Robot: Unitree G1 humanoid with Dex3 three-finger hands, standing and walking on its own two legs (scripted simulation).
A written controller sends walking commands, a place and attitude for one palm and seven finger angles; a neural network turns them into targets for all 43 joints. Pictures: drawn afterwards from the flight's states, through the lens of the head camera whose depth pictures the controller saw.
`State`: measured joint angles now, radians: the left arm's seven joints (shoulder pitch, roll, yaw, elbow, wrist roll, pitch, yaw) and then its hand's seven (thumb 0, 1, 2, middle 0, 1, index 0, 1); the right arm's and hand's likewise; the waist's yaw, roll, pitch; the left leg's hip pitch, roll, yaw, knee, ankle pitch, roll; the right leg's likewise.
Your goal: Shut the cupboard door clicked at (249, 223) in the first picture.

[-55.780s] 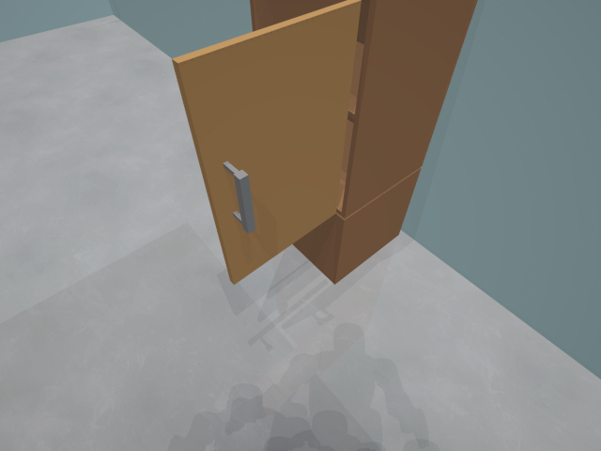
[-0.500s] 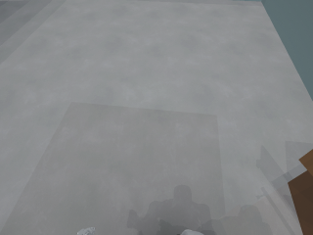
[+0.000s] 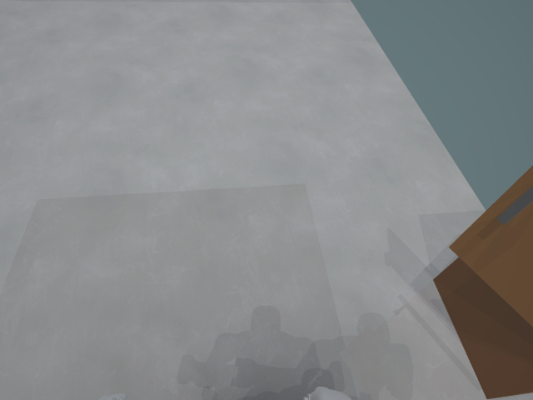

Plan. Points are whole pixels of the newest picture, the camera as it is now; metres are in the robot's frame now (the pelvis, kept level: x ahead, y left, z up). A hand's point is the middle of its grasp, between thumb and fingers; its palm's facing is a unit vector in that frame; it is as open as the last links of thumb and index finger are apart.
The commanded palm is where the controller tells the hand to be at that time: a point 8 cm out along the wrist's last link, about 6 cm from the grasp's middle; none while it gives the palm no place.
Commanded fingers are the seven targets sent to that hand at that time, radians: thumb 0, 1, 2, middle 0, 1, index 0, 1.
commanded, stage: turn to face it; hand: left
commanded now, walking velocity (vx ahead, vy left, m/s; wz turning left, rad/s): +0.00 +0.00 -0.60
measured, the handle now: (531, 195) +0.54 -0.51 -0.04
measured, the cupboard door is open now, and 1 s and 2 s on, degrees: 25 25 25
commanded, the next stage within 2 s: take the last steps up to it in 1.42 s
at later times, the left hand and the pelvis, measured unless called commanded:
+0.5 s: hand (168, 380) +0.17 +0.19 -0.19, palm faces -0.26 -0.94 -0.20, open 7.4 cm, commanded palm none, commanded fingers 0.00 0.90 0.90 -0.20 -0.30 -0.20 -0.30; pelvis +0.03 +0.01 -0.02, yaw -18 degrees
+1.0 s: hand (221, 342) +0.23 +0.10 -0.16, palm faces -0.57 -0.78 -0.28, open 7.4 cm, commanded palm none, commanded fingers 0.00 0.90 0.90 -0.20 -0.30 -0.20 -0.30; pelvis +0.03 -0.01 -0.01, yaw -36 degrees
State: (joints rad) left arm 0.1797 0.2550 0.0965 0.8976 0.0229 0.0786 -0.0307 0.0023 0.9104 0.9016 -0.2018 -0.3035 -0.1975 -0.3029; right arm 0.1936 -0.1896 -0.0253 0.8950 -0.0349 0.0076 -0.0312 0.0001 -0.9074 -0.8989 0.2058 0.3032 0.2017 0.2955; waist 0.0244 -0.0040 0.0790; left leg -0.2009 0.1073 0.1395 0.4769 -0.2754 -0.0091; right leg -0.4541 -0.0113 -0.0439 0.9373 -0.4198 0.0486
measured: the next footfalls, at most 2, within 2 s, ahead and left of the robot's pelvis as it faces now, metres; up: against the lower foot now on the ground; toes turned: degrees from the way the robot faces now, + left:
right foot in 0.12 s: +0.03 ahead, -0.14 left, +0.00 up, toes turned -10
left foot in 0.46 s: +0.13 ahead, +0.11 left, +0.00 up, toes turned -14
